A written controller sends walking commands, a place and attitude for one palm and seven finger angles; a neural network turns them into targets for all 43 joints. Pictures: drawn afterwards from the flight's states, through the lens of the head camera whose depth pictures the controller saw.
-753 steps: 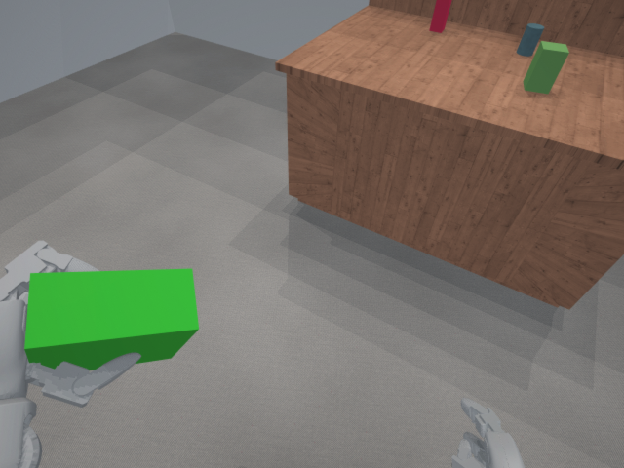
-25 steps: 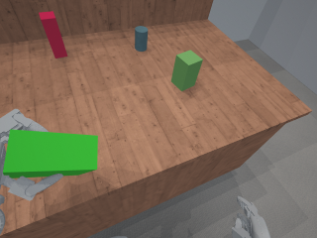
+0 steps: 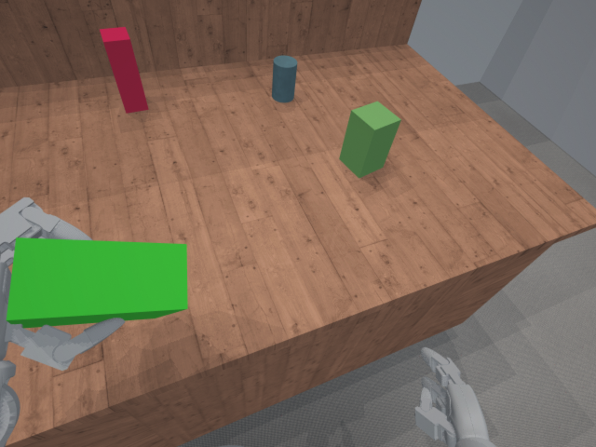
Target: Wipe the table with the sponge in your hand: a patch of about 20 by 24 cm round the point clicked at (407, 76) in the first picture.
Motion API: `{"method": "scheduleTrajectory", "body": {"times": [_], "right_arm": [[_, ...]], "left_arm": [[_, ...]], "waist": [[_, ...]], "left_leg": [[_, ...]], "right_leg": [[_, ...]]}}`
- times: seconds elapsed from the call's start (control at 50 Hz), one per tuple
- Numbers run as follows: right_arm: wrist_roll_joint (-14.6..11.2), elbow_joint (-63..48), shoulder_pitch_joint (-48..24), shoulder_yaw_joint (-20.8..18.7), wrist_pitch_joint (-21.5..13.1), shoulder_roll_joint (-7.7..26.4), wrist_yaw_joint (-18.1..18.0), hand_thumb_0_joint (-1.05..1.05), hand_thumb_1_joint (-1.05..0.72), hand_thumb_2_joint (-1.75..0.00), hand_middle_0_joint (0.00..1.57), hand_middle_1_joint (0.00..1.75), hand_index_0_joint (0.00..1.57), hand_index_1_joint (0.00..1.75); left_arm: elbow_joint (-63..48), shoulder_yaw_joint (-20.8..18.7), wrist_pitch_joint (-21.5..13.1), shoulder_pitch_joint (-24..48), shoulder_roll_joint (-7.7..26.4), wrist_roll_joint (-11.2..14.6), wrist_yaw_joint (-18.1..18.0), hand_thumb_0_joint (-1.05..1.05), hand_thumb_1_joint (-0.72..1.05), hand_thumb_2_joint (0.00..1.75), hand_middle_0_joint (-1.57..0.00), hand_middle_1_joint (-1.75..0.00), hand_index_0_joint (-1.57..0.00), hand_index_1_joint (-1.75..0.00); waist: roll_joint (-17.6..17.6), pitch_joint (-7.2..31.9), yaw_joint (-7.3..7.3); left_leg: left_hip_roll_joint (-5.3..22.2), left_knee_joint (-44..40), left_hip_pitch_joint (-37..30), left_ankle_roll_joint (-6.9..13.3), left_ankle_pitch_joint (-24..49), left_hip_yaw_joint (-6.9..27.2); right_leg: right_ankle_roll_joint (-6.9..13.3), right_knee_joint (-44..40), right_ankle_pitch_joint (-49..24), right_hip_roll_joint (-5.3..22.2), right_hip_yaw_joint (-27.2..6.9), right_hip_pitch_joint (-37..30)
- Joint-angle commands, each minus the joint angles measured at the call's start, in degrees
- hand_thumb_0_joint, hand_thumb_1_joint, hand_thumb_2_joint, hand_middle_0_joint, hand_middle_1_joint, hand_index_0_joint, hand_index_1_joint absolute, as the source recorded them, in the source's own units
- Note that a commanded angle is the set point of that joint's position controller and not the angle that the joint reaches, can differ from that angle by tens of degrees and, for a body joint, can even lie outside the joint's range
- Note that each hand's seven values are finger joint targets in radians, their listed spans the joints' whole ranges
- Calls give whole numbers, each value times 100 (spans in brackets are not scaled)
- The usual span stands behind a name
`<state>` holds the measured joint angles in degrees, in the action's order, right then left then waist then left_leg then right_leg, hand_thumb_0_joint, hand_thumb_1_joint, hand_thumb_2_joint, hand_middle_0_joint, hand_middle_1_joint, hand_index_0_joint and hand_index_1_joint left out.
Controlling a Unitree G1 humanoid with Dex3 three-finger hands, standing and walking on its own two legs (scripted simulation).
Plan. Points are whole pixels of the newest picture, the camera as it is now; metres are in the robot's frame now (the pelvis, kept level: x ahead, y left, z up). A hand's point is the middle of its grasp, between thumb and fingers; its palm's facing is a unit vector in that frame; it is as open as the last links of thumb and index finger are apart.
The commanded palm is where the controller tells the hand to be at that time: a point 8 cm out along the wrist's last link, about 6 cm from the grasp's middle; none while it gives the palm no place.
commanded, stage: look again from close up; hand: left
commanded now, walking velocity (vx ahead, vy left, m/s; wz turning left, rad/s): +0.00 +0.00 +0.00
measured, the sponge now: (125, 286) +0.24 +0.21 +0.13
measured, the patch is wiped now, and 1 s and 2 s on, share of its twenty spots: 0.00 0.00 0.00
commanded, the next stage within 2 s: shuffle to correct the standing spot in 0.24 s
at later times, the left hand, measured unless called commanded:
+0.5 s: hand (92, 290) +0.22 +0.23 +0.15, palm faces +0.34 -0.86 -0.39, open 10.3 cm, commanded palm +0.16 +0.26 +0.18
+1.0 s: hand (164, 281) +0.24 +0.17 +0.16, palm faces +0.29 -0.88 -0.38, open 10.3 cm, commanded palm +0.17 +0.21 +0.18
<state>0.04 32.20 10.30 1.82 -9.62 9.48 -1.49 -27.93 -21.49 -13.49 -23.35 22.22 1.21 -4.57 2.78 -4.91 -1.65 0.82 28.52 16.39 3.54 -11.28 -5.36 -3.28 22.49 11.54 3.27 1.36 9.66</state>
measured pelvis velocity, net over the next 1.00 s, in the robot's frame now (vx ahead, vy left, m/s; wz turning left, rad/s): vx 0.01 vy -0.07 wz -0.01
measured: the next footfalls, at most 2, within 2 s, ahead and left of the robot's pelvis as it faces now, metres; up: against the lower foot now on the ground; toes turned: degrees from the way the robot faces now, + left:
none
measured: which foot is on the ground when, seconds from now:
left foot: down 0.00-1.00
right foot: down 0.00-1.00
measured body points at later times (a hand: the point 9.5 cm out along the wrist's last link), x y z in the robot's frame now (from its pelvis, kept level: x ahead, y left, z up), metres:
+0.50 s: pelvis +0.00 -0.02 +0.00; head +0.02 +0.01 +0.45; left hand +0.20 +0.27 +0.17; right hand +0.17 -0.24 -0.07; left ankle +0.05 +0.07 -0.74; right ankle +0.00 -0.17 -0.74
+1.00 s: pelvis +0.01 -0.07 -0.01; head +0.04 -0.05 +0.44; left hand +0.21 +0.21 +0.18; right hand +0.18 -0.31 -0.07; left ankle +0.05 +0.07 -0.74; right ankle +0.00 -0.17 -0.74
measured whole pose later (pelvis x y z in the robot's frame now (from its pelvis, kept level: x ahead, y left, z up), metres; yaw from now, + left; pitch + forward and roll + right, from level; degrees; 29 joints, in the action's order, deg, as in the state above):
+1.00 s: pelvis +0.01 -0.07 -0.01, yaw -1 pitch -1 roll -2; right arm -0.9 31.4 11.6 -1.2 -5.1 11.3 -2.2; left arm -30.9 -21.3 -8.7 -26.0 22.7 4.6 -3.4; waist 1.0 -3.7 0.1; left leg 7.1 33.1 18.3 -2.4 -14.1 -2.7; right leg 1.8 28.3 15.7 -2.9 3.1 12.2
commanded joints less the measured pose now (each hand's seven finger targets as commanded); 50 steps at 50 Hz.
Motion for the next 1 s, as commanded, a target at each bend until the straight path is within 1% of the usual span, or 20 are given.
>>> {"method": "scheduleTrajectory", "body": {"times": [0.0, 0.02, 0.04, 0.12, 0.14, 0.22, 0.24, 0.32, 0.34, 0.38, 0.42, 0.44, 0.48, 0.52, 0.54, 0.62, 0.64, 0.66, 0.8, 0.98], "right_arm": [[-52, -807, -248, -383, -288, 881, -61, 0, -90, -90, 20, 30, 20, 30], [-82, -807, -349, -376, -307, 884, -70, 0, -90, -90, 20, 30, 20, 30], [-58, -795, -288, -362, -285, 867, -71, 0, -90, -90, 20, 30, 20, 30], [-88, -804, -348, -380, -266, 894, -92, 0, -90, -90, 20, 30, 20, 30], [-73, -805, -296, -361, -245, 865, -87, 0, -90, -90, 20, 30, 20, 30], [-91, -801, -379, -394, -244, 908, -102, 0, -90, -90, 20, 30, 20, 30], [-67, -791, -307, -374, -225, 878, -101, 0, -90, -90, 20, 30, 20, 30], [-82, -796, -384, -394, -235, 901, -111, 0, -90, -90, 20, 30, 20, 30], [-66, -780, -319, -381, -230, 862, -112, 0, -90, -90, 20, 30, 20, 30], [-74, -801, -294, -413, -237, 878, -112, 0, -90, -90, 20, 30, 20, 30], [-97, -798, -383, -403, -244, 870, -107, 0, -90, -90, 20, 30, 20, 30], [-81, -801, -319, -395, -240, 841, -102, 0, -90, -90, 20, 30, 20, 30], [-86, -837, -283, -429, -249, 851, -82, 0, -90, -90, 20, 30, 20, 30], [-114, -852, -341, -420, -249, 836, -52, 0, -90, -90, 20, 30, 20, 30], [-97, -861, -270, -417, -231, 825, -36, 0, -90, -90, 20, 30, 20, 30], [-130, -886, -297, -452, -182, 834, 3, 0, -90, -90, 20, 30, 20, 30], [-114, -900, -250, -451, -162, 822, 4, 0, -90, -90, 20, 30, 20, 30], [-105, -913, -240, -491, -141, 843, -1, 0, -90, -90, 20, 30, 20, 30], [-102, -954, -247, -530, 28, 831, -54, 0, -90, -90, 20, 30, 20, 30], [-121, -978, -272, -555, 166, 849, -93, 0, -90, -90, 20, 30, 20, 30]], "left_arm": [[-1366, -508, -387, 479, 811, 66, -135, 0, 10, 130, -120, -160, -120, -160], [-1359, -589, -378, 451, 887, 51, -149, 0, 10, 130, -120, -160, -120, -160], [-1323, -415, -391, 453, 719, 60, -126, 0, 10, 130, -120, -160, -120, -160], [-1200, -655, -358, 343, 966, 54, -173, 0, 10, 130, -120, -160, -120, -160], [-1107, -432, -359, 360, 722, 74, -133, 0, 10, 130, -120, -160, -120, -160], [-1169, -633, -350, 337, 946, 55, -159, 0, 10, 130, -120, -160, -120, -160], [-1059, -449, -357, 345, 738, 76, -130, 0, 10, 130, -120, -160, -120, -160], [-1172, -629, -340, 257, 950, 67, -159, 0, 10, 130, -120, -160, -120, -160], [-1136, -497, -341, 275, 791, 99, -128, 0, 10, 130, -120, -160, -120, -160], [-1199, -510, -333, 402, 825, 114, -112, 0, 10, 130, -120, -160, -120, -160], [-1301, -651, -326, 471, 996, 103, -129, 0, 10, 130, -120, -160, -120, -160], [-1260, -508, -330, 499, 824, 129, -102, 0, 10, 130, -120, -160, -120, -160], [-1290, -545, -312, 510, 878, 131, -103, 0, 10, 130, -120, -160, -120, -160], [-1315, -637, -274, 402, 961, 140, -104, 0, 10, 130, -120, -160, -120, -160], [-1309, -468, -267, 417, 774, 165, -74, 0, 10, 130, -120, -160, -120, -160], [-1308, -628, -193, 277, 925, 181, -71, 0, 10, 130, -120, -160, -120, -160], [-1287, -453, -175, 329, 743, 205, -38, 0, 10, 130, -120, -160, -120, -160], [-1310, -585, -158, 344, 890, 211, -43, 0, 10, 130, -120, -160, -120, -160], [-1458, -670, -4, 340, 981, 338, -11, 0, 10, 130, -120, -160, -120, -160], [-1718, -737, 93, 156, 1057, 433, -32, 0, 10, 130, -120, -160, -120, -160]], "waist": [[-814, 1154, 100], [-858, 1115, 97], [-908, 1112, 97], [-776, 993, 81], [-666, 937, 97], [-704, 888, 95], [-644, 871, 107], [-659, 931, 99], [-534, 951, 110], [-591, 933, 122], [-921, 935, 109], [-931, 950, 114], [-988, 1005, 102], [-948, 1012, 98], [-932, 1000, 112], [-904, 1020, 114], [-827, 971, 133], [-806, 993, 128], [-440, 1099, 146], [-469, 1073, 191]], "left_leg": [[551, -854, -595, -286, 109, 735], [546, -887, -629, -276, 103, 700], [556, -897, -594, -266, 77, 713], [545, -946, -418, -256, -261, 731], [527, -929, -373, -244, -371, 721], [482, -898, -349, -233, -620, 676], [470, -895, -316, -227, -646, 683], [443, -831, -396, -223, -602, 662], [458, -851, -413, -221, -533, 696], [541, -930, -494, -257, -478, 754], [636, -1062, -495, -248, -641, 762], [703, -1146, -434, -230, -713, 855], [817, -1140, -457, -212, -699, 904], [825, -1078, -511, -207, -566, 844], [838, -1030, -498, -201, -504, 841], [867, -830, -579, -211, -288, 741], [845, -756, -534, -212, -299, 733], [853, -628, -566, -214, -213, 686], [685, 2, -691, -279, 137, 464], [652, 390, -622, -283, 555, 471]], "right_leg": [[388, -116, -636, -52, -80, -158], [364, -109, -591, -90, -50, -104], [372, -132, -588, -73, -24, -124], [359, -201, -433, -74, -55, -146], [368, -274, -395, -48, -62, -110], [371, -355, -257, -47, -142, -19], [378, -381, -242, -37, -122, -21], [389, -408, -250, -31, -204, 30], [385, -390, -296, -53, -159, 15], [373, -300, -236, -104, -138, 105], [338, -190, -94, -183, -68, 121], [331, -131, -80, -202, -7, 59], [331, -16, -76, -199, 3, 45], [320, -25, -122, -226, 39, 85], [326, -48, -155, -224, 60, 87], [333, -85, -213, -228, 54, 183], [346, -116, -257, -217, 31, 208], [360, -158, -339, -172, -47, 246], [520, -147, -726, -16, -369, 461], [647, 12, -1017, 100, -437, 518]]}}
